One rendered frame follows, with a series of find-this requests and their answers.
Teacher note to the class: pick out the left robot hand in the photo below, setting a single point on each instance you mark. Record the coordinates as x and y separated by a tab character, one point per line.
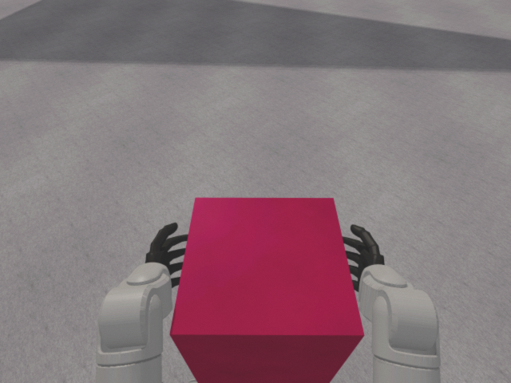
159	250

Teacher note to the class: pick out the carton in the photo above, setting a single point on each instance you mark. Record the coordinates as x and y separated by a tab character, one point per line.
265	292

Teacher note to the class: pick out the robot left forearm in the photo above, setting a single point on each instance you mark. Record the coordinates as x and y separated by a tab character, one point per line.
130	327

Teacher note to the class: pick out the robot right forearm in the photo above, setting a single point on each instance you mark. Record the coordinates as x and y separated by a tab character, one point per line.
405	328

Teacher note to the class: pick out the right robot hand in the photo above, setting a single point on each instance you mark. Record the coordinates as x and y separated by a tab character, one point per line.
368	249

